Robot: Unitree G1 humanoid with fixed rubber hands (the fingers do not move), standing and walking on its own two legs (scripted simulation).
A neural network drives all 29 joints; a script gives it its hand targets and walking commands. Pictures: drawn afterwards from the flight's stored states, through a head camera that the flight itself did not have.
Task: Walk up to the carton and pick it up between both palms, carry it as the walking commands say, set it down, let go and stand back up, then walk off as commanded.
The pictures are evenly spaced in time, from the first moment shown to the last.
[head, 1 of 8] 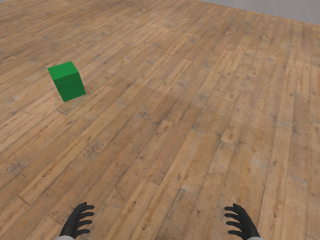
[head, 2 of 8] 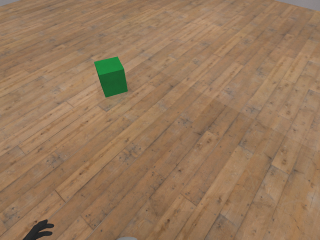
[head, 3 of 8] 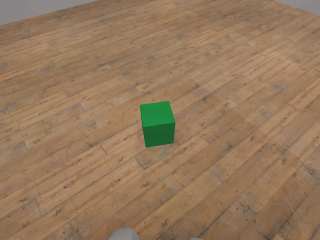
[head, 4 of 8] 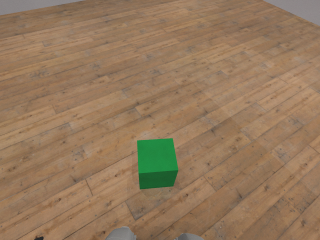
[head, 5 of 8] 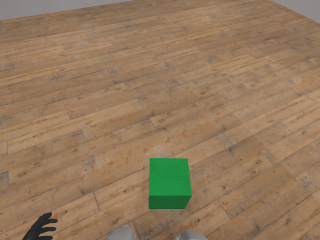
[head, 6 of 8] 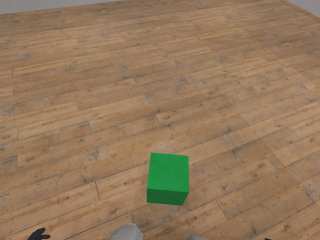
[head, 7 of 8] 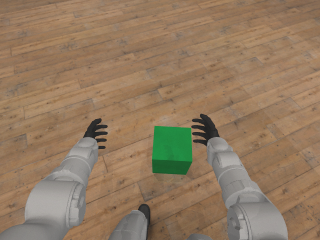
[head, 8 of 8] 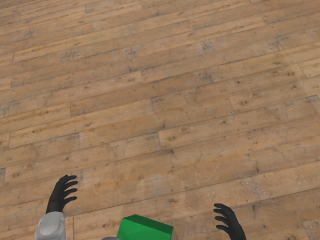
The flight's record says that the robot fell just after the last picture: yes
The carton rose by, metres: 0.00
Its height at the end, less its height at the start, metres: +0.00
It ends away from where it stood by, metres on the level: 0.00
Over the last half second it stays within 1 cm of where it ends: yes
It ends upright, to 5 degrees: yes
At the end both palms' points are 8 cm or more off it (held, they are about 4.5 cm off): yes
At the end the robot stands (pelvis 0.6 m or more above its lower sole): yes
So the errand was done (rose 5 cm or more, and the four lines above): no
